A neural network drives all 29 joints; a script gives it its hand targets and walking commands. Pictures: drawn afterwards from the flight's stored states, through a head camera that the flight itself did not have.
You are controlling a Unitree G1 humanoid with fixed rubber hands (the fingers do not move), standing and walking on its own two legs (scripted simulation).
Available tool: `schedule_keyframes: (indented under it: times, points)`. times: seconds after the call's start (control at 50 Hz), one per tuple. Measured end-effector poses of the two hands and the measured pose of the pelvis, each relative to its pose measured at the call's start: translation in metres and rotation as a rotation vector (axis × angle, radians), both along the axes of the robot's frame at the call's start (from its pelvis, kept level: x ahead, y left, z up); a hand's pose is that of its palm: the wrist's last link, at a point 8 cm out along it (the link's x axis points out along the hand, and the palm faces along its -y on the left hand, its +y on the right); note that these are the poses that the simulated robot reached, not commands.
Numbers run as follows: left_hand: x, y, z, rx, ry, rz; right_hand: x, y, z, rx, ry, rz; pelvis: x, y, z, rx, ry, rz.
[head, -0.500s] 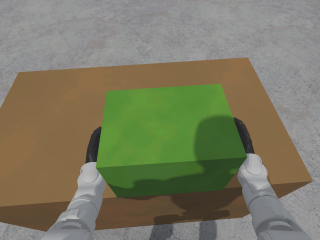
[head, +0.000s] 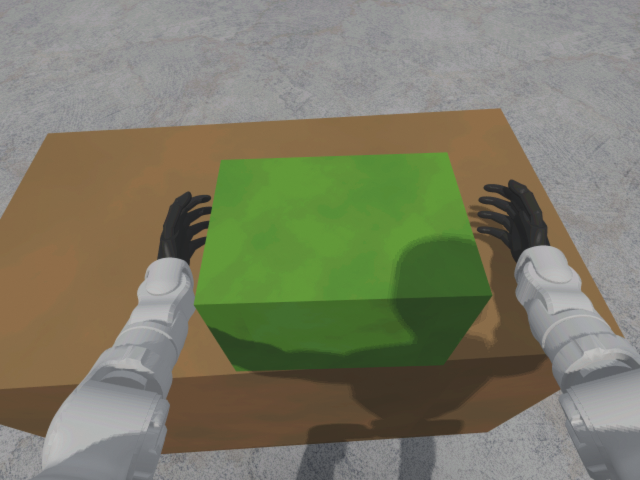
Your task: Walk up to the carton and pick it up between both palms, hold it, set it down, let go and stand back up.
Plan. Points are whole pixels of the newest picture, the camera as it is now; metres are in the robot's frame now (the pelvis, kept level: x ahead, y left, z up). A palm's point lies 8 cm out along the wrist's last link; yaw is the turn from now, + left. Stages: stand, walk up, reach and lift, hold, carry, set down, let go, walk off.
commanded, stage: set down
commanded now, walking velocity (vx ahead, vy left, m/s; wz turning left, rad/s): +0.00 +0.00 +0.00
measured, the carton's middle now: (336, 266) +0.42 +0.02 +0.00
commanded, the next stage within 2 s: none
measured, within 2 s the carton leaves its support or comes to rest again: neither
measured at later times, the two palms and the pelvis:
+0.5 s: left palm (156, 226) +0.41 +0.24 +0.10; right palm (562, 221) +0.43 -0.25 +0.09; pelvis +0.00 -0.01 +0.00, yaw +2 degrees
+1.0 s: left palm (141, 277) +0.36 +0.25 +0.06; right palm (568, 262) +0.38 -0.25 +0.08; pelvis +0.01 -0.01 +0.02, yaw +3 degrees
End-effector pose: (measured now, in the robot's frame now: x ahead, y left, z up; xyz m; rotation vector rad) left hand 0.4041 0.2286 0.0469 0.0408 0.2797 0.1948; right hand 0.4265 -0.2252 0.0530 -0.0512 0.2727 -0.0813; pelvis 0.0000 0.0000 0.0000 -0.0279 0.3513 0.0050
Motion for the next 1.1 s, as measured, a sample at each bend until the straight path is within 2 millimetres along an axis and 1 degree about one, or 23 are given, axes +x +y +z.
schedule_keyframes:
  times: [0.14,0.22,0.28,0.32,0.42,0.54,0.6,0.66,0.74,0.86,0.98,1.1]
  points:
    - [-0.005,0.019,-0.004,-0.009,0.026,0.016,0.002,-0.023,0.006,-0.001,0.017,-0.025,-0.002,-0.005,-0.002,-0.003,0.010,0.010]
    - [-0.009,0.026,-0.006,0.005,0.043,0.008,0.000,-0.030,0.008,0.016,0.007,-0.026,-0.002,-0.007,-0.002,-0.007,0.020,0.020]
    - [-0.009,0.027,-0.003,0.004,0.048,-0.005,-0.001,-0.033,0.007,0.039,0.010,-0.025,-0.003,-0.007,-0.003,-0.009,0.027,0.023]
    - [-0.007,0.025,0.003,-0.001,0.035,-0.016,-0.001,-0.033,0.009,0.047,0.004,-0.014,-0.003,-0.008,-0.003,-0.008,0.030,0.025]
    - [0.002,0.017,0.026,-0.002,0.008,-0.051,0.000,-0.028,0.023,0.057,-0.025,0.008,-0.003,-0.008,0.000,-0.003,0.017,0.026]
    - [0.008,0.009,0.059,0.003,-0.009,-0.080,0.003,-0.027,0.050,0.061,-0.064,0.012,-0.003,-0.008,0.006,0.004,-0.031,0.025]
    - [0.009,0.011,0.068,0.002,0.000,-0.070,0.003,-0.029,0.060,0.053,-0.056,0.000,-0.002,-0.008,0.009,0.010,-0.059,0.027]
    - [0.004,0.014,0.071,0.000,0.006,-0.061,-0.001,-0.031,0.066,0.052,-0.055,-0.008,-0.001,-0.008,0.013,0.011,-0.093,0.028]
    - [-0.009,0.020,0.061,-0.007,0.034,-0.052,-0.013,-0.036,0.059,0.047,-0.011,-0.027,0.002,-0.008,0.015,0.013,-0.130,0.036]
    - [-0.028,0.029,0.034,-0.018,0.075,-0.026,-0.029,-0.036,0.042,0.043,0.022,-0.025,0.005,-0.009,0.015,0.014,-0.137,0.047]
    - [-0.043,0.027,0.020,-0.011,0.057,-0.051,-0.042,-0.028,0.026,0.059,0.022,-0.011,0.005,-0.006,0.016,0.011,-0.157,0.055]
    - [-0.067,0.022,0.011,0.003,0.056,-0.069,-0.064,-0.023,0.010,0.061,0.008,-0.001,0.009,-0.002,0.018,0.012,-0.180,0.058]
